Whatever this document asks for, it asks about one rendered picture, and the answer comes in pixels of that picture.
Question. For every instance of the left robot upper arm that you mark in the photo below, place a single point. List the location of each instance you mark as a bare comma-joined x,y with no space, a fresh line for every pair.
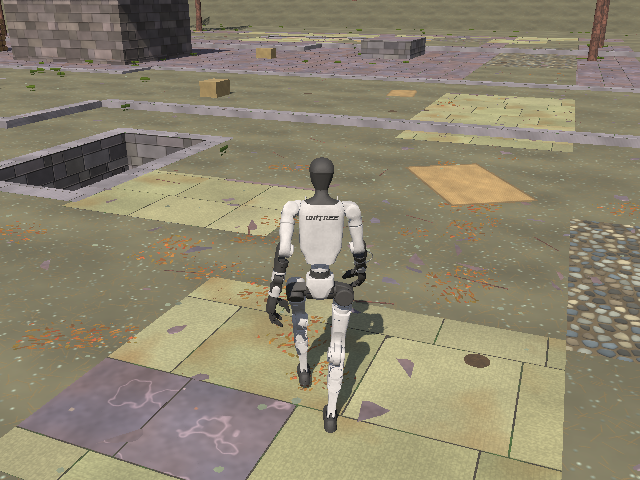
289,211

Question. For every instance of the right robot upper arm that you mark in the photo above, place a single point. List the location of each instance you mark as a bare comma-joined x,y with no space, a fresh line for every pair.
353,213

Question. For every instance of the right robot hand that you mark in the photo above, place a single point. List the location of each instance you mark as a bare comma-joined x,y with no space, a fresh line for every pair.
352,273

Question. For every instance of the robot left shin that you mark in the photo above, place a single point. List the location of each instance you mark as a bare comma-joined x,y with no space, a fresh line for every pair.
301,344

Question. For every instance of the robot left forearm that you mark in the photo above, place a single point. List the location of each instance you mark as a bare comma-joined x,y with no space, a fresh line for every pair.
278,274

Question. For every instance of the left robot thigh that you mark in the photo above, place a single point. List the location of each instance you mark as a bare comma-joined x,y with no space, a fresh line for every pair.
296,295

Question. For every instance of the robot right forearm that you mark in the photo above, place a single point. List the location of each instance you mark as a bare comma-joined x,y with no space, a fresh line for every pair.
360,260

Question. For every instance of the left robot hand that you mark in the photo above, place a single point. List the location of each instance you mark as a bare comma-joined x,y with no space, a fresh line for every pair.
271,306

